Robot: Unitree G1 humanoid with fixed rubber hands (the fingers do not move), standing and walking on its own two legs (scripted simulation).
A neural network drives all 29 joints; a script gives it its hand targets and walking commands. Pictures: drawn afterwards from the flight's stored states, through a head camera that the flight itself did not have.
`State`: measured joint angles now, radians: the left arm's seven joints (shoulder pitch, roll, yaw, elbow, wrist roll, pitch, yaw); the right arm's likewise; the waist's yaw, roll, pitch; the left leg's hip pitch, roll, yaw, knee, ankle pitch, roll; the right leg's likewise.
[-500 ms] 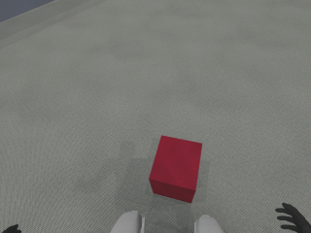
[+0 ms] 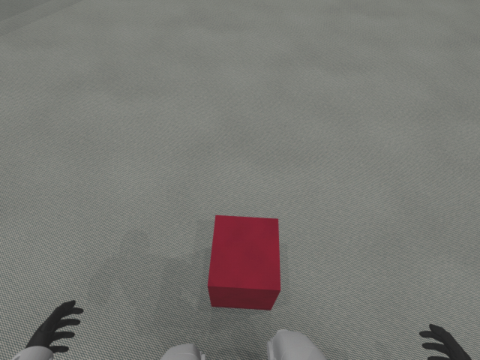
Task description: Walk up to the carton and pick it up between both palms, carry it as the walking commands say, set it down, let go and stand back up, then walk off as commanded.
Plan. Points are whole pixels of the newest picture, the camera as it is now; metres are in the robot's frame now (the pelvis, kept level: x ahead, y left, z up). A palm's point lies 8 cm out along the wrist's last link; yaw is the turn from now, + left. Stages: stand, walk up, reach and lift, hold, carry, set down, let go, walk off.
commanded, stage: walk up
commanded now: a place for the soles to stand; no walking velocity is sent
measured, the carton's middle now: (243, 263) +0.48 -0.02 -0.61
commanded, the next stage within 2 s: reach and lift in 1.46 s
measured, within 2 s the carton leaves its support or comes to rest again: neither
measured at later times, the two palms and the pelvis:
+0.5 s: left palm (59, 348) +0.14 +0.29 -0.06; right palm out of the picture +0.10 -0.36 -0.07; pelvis +0.00 -0.02 +0.02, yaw -4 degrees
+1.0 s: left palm (60, 337) +0.15 +0.30 -0.07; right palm out of the picture +0.09 -0.35 -0.07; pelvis +0.02 -0.01 +0.03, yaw -6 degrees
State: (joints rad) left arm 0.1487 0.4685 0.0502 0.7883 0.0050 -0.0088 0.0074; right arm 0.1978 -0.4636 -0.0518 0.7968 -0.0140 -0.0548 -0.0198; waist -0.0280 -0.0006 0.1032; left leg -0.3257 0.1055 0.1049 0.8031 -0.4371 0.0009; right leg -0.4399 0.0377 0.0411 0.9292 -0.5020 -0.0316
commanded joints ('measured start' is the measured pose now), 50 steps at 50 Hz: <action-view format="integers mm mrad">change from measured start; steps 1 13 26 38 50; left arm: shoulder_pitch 46 -30 -117 -99 -71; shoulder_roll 135 175 146 133 147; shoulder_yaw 40 25 0 3 -1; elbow -20 68 162 197 176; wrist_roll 2 -2 6 14 11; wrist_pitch -15 -28 -25 -26 -24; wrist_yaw -9 -5 -10 -12 3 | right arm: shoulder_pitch -66 -118 -175 -191 -157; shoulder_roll -250 -198 -152 -160 -147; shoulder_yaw -61 -26 -11 -21 -33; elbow -48 37 157 194 170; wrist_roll -2 12 13 -6 -1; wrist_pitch -5 11 20 33 49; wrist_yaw -5 16 28 33 29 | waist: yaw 27 28 22 25 11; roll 190 -15 -52 14 -18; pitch -54 -127 -130 -95 -153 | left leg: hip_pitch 29 35 156 172 236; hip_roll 201 80 23 67 35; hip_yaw -191 -117 -78 -77 -37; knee -256 -296 -400 -493 -393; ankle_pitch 533 92 112 3 232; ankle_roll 147 63 27 46 30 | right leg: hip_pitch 63 157 137 139 191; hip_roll -35 -95 -128 -83 -101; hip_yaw -60 82 172 103 133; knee -163 -320 -511 -500 -454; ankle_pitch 72 427 366 355 616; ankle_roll -4 -36 -27 1 -29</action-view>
